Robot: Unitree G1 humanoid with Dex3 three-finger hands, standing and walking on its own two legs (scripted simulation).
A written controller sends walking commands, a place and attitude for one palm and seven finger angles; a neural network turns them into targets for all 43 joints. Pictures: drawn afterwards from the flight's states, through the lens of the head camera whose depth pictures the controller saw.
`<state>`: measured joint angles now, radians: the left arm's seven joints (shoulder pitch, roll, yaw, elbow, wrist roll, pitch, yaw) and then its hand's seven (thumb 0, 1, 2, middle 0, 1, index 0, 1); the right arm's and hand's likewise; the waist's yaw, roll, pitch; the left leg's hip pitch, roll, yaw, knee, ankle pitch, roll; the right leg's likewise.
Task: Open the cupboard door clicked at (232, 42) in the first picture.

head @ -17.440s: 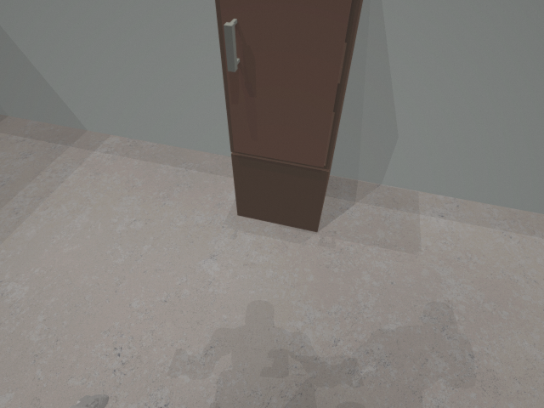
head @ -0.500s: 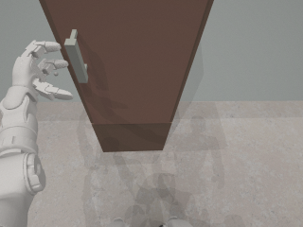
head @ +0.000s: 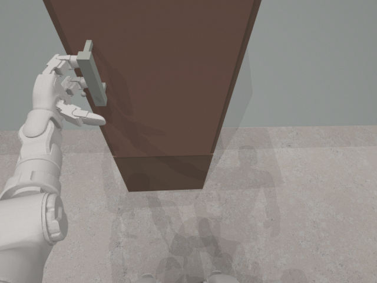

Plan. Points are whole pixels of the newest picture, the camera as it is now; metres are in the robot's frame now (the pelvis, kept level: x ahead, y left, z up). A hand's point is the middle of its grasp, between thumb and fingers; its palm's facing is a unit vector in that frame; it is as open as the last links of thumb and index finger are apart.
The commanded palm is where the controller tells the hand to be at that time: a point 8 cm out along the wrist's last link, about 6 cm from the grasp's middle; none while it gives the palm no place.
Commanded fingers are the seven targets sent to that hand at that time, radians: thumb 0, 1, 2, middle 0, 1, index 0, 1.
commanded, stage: slide the fingers in behind the handle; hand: left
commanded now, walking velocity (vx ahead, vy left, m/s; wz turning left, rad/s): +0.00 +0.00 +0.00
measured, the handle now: (95, 74) +0.53 +0.18 +0.11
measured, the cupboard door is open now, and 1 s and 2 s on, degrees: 0 1 5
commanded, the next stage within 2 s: close the thumb around the handle in 0.80 s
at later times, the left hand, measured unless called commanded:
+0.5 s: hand (101, 96) +0.47 +0.16 +0.11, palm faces +0.02 -1.00 +0.00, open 14.0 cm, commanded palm +0.44 +0.21 +0.11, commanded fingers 0.00 -0.50 0.30 -0.30 -1.20 -0.30 -1.20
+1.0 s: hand (102, 95) +0.47 +0.16 +0.11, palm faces +0.02 -1.00 -0.01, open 13.8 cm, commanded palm +0.45 +0.20 +0.11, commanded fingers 0.00 -0.16 0.44 -0.32 -1.24 -0.32 -1.24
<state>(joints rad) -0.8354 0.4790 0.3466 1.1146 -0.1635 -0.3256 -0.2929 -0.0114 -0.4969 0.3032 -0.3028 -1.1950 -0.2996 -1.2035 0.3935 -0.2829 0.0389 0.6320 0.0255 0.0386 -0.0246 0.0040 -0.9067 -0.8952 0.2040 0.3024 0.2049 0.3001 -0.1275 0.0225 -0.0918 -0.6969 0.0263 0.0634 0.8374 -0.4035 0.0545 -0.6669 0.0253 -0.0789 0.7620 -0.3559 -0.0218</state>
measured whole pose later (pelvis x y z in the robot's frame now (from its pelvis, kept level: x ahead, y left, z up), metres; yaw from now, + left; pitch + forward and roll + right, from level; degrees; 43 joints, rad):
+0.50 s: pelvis +0.00 -0.01 +0.00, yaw +0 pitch +13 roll -2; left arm -0.80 0.38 0.30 1.08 -0.14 -0.33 -0.18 -0.01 -0.50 0.30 -0.29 -1.19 -0.29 -1.20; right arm 0.38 -0.27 0.03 0.63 0.02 0.03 -0.01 0.00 -0.91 -0.90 0.20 0.30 0.20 0.30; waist -0.11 0.03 -0.09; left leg -0.65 0.03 0.07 0.81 -0.39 0.04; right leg -0.63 0.03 -0.07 0.76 -0.36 -0.03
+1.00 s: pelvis -0.01 -0.02 +0.00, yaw +0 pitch +13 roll -1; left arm -0.83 0.41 0.30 1.11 -0.15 -0.34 -0.20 -0.01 -0.47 0.32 -0.30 -1.20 -0.29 -1.21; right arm 0.38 -0.28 0.03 0.65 0.03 0.02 -0.02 0.00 -0.91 -0.90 0.20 0.30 0.20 0.30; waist -0.12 0.03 -0.08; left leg -0.66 0.03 0.06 0.80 -0.38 0.04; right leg -0.64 0.03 -0.08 0.76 -0.35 -0.04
